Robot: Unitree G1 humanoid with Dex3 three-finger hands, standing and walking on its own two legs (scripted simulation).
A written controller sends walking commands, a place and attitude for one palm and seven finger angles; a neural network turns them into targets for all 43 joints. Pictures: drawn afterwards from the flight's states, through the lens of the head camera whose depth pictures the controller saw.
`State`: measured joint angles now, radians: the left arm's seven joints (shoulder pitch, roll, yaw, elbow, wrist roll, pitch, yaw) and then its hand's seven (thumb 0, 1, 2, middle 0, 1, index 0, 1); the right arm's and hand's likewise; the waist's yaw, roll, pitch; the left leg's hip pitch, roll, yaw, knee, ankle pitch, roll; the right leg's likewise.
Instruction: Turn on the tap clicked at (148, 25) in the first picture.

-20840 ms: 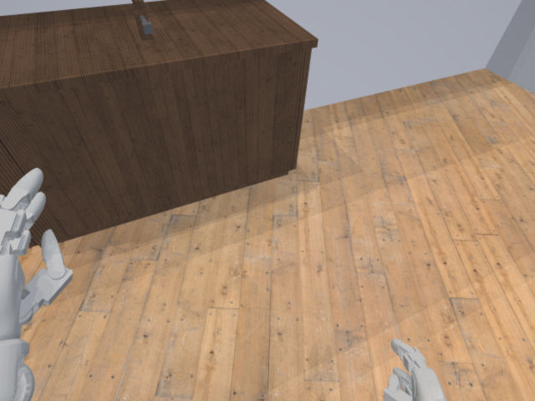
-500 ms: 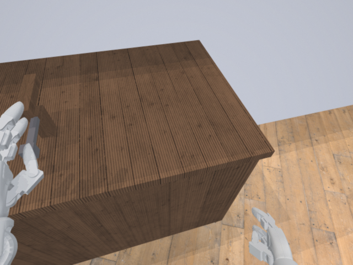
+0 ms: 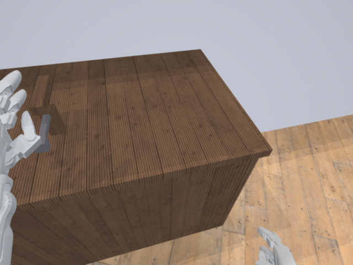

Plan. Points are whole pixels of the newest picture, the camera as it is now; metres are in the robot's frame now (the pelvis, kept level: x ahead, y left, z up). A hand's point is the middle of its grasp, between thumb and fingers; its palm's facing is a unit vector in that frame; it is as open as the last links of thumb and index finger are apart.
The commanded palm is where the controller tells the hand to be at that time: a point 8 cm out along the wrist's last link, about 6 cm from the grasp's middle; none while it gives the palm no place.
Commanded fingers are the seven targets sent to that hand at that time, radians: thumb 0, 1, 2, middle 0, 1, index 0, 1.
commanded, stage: turn the palm inward beside the body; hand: left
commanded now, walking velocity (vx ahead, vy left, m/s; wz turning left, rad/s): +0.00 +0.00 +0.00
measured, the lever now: (41, 144) +0.33 +0.36 +0.07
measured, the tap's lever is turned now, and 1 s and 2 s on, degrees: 0 0 0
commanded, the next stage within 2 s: none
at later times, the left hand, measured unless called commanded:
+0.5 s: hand (72, 178) +0.22 +0.21 +0.14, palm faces +0.45 -0.84 -0.31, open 7.4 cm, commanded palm +0.16 +0.26 +0.16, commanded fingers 0.00 0.90 0.90 -0.20 -0.30 -0.20 -0.30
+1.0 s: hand (81, 186) +0.21 +0.20 +0.14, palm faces +0.47 -0.85 -0.23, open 7.4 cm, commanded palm +0.16 +0.24 +0.15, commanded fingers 0.00 0.90 0.90 -0.20 -0.30 -0.20 -0.30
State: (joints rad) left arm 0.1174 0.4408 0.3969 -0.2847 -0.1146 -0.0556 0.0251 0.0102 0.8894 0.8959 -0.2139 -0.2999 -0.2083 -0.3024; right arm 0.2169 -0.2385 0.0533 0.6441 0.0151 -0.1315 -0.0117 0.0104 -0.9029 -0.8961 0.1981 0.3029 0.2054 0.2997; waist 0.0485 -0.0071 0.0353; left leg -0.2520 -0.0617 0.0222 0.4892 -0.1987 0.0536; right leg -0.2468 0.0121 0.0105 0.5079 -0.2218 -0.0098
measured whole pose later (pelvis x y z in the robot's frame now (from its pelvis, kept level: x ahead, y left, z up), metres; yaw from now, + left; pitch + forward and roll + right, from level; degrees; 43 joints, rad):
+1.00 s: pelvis +0.03 -0.06 -0.02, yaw +4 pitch +2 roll +1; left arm 0.49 0.29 0.28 -0.46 -0.20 -0.03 0.10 0.01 0.89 0.90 -0.21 -0.30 -0.20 -0.30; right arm 0.22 -0.26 0.03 0.65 0.04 -0.27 -0.08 0.01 -0.90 -0.90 0.20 0.30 0.20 0.30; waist 0.08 0.05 -0.08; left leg -0.40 -0.03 -0.06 0.71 -0.34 -0.01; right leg -0.37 0.05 -0.08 0.71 -0.38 -0.08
